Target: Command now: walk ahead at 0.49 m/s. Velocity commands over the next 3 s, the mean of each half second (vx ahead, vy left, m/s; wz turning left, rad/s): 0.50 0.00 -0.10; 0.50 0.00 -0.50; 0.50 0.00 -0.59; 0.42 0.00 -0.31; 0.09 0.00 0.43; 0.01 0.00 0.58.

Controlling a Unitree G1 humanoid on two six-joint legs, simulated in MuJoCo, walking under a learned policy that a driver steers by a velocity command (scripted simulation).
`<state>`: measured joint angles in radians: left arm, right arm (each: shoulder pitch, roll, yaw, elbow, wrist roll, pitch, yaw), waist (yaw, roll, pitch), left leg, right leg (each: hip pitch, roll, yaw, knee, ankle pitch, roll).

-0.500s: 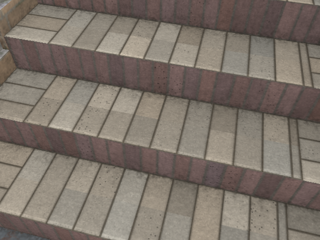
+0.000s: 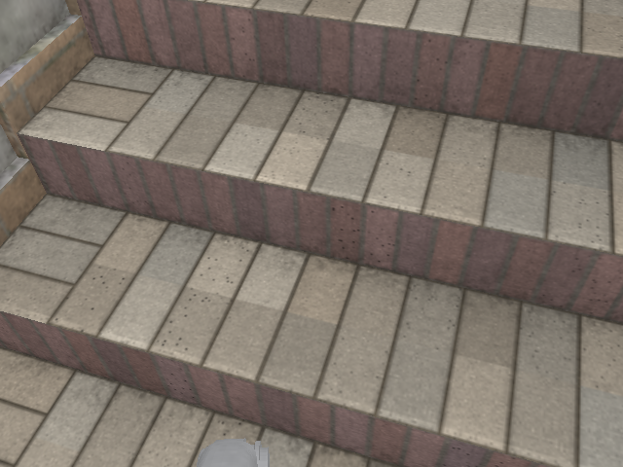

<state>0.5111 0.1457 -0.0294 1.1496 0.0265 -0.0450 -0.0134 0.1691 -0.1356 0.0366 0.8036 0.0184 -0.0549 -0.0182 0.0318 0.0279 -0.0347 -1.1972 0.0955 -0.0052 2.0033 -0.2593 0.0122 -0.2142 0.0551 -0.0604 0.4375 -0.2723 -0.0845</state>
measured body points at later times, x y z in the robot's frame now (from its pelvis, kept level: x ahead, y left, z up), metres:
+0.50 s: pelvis +0.29 +0.08 +0.16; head +0.28 +0.10 +0.61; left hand +0.45 +0.29 +0.04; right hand +0.25 -0.16 +0.02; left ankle +0.30 +0.14 -0.57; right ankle +0.31 -0.10 -0.27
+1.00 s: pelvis +0.57 +0.04 +0.29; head +0.56 +0.05 +0.73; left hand +0.62 +0.26 +0.12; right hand +0.56 -0.23 +0.15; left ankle +0.55 +0.20 -0.18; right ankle +0.55 -0.05 -0.40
